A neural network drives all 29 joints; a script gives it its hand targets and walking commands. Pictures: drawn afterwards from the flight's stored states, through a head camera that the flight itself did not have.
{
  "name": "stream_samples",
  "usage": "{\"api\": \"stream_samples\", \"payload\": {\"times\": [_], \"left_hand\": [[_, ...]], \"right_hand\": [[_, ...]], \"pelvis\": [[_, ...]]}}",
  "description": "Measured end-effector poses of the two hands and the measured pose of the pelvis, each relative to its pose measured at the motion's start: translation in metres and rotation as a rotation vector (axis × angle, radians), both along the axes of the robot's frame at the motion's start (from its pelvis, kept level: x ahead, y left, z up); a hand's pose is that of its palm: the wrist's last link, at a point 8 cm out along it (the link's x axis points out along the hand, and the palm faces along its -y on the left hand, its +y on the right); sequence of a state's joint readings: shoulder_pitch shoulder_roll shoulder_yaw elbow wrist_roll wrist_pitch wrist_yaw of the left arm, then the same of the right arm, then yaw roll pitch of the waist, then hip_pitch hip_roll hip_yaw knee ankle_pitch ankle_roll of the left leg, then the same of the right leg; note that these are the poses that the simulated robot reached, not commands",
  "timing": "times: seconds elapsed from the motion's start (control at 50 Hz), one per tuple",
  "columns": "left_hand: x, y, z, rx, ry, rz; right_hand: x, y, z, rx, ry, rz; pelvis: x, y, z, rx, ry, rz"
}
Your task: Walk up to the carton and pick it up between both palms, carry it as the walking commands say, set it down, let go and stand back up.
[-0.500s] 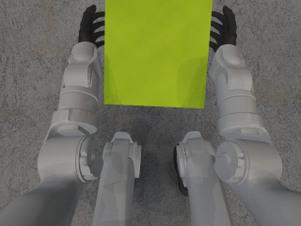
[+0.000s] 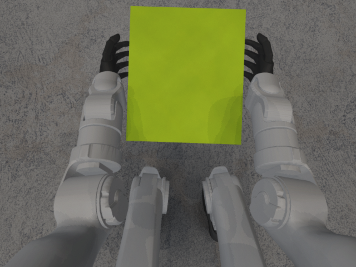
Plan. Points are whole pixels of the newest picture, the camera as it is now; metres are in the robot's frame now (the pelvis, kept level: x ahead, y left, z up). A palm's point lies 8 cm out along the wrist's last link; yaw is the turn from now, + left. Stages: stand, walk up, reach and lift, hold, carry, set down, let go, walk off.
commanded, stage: reach and lift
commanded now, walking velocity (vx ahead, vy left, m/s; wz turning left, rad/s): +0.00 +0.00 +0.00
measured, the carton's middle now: (184, 86) +0.50 +0.01 -0.15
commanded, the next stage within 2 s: none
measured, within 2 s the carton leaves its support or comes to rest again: neither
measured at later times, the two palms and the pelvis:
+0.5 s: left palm (99, 67) +0.48 +0.16 +0.00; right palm (282, 68) +0.48 -0.14 +0.01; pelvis +0.01 +0.00 +0.06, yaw +0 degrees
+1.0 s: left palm (82, 59) +0.46 +0.15 +0.07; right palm (312, 60) +0.46 -0.14 +0.08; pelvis +0.04 +0.00 +0.13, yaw +1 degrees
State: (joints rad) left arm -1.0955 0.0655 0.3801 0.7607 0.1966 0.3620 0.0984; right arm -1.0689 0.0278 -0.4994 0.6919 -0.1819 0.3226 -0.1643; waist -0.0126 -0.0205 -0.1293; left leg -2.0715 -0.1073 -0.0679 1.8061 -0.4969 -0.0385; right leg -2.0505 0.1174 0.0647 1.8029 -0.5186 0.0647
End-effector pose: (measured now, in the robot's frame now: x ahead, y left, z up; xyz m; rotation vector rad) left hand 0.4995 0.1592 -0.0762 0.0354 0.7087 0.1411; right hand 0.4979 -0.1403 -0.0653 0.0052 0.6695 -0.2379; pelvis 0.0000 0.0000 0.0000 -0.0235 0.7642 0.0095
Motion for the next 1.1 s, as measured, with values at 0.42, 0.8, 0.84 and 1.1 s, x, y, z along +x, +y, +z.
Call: {"api": "stream_samples", "payload": {"times": [0.42,0.8,0.84,1.1], "left_hand": [[-0.016,-0.003,0.065,0.004,0.003,0.003],[-0.031,-0.004,0.121,-0.001,0.004,0.008],[-0.033,-0.004,0.127,-0.002,0.004,0.009],[-0.043,-0.006,0.164,-0.006,0.001,0.010]], "right_hand": [[-0.016,-0.003,0.065,-0.004,0.002,0.000],[-0.031,-0.003,0.122,-0.001,0.000,-0.007],[-0.033,-0.003,0.127,0.000,-0.001,-0.009],[-0.044,-0.005,0.165,0.004,-0.005,-0.016]], "pelvis": [[0.011,-0.001,0.049,0.004,-0.043,-0.002],[0.028,0.000,0.099,0.003,-0.103,0.005],[0.030,0.000,0.104,0.003,-0.110,0.005],[0.041,0.001,0.139,0.006,-0.162,0.008]]}}
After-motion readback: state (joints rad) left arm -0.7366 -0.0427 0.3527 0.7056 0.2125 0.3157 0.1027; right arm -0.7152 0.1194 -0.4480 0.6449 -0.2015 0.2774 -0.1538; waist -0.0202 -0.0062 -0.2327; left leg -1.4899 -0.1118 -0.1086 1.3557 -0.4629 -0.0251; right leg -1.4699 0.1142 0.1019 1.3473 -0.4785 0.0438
